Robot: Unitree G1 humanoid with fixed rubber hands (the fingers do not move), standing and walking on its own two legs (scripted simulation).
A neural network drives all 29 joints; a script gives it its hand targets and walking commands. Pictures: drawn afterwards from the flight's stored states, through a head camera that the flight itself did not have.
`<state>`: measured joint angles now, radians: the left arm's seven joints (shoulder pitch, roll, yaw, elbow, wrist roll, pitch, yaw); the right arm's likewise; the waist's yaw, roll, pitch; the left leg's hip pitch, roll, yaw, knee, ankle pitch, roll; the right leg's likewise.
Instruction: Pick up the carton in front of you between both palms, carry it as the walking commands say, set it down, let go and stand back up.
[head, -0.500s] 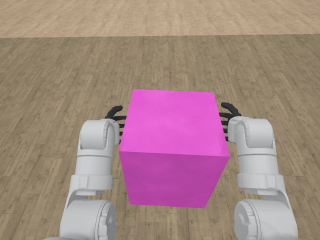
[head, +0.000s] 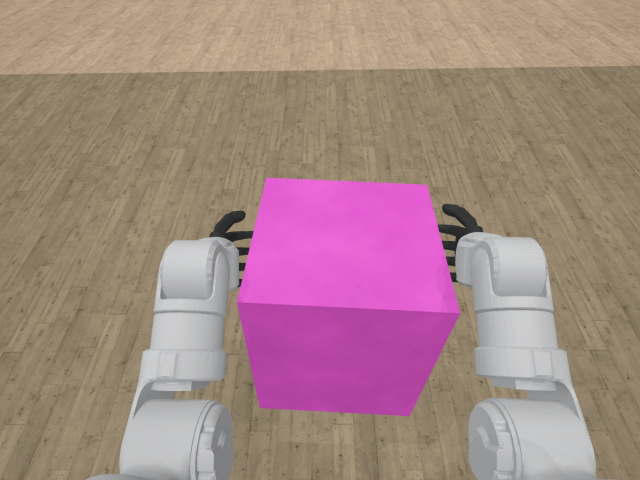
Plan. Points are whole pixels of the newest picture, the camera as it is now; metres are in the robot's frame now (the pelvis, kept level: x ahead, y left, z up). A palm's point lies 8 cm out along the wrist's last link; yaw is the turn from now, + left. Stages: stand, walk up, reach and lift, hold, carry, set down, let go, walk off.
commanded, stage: carry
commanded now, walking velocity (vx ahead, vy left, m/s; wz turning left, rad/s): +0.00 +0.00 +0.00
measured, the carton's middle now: (340, 300) +0.34 +0.00 +0.05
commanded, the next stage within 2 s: none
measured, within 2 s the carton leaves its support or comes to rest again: neither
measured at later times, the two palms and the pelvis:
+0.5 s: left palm (222, 261) +0.34 +0.14 +0.13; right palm (469, 256) +0.35 -0.16 +0.13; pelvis +0.00 +0.00 +0.00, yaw +0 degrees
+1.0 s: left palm (222, 253) +0.35 +0.14 +0.13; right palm (470, 247) +0.35 -0.16 +0.14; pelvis +0.01 +0.00 +0.00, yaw +0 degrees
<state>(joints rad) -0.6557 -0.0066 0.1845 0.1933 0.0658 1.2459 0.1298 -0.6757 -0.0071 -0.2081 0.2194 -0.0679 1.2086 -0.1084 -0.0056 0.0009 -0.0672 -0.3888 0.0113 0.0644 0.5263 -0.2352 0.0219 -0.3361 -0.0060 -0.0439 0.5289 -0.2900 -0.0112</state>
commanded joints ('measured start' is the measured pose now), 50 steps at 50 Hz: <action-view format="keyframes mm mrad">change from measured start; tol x2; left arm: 1 -766 -1101 -559 -140 -424 -49 -235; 44 -765 -1103 -560 -142 -425 -50 -235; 50 -877 -1072 -589 -245 -462 -35 -218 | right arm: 1 -692 1140 574 -97 436 -8 236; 44 -690 1139 576 -99 436 -8 234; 50 -792 1115 608 -187 470 10 217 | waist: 1 0 -1 -376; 45 2 -3 -390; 48 4 -26 -344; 50 11 -75 -329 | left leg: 1 162 115 -112 -76 15 28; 44 161 117 -108 -71 20 26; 45 161 111 -107 -74 -52 27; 47 126 88 -103 -82 -308 34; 48 88 79 -104 -63 -395 37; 49 60 63 -87 -30 -404 33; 50 48 37 -50 21 -349 25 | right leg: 1 98 -110 94 -81 47 -30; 44 95 -110 96 -79 51 -31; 45 93 -104 96 -88 -21 -34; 47 67 -94 112 -128 -290 -48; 48 53 -104 141 -144 -389 -61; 50 75 -145 201 -194 -433 -82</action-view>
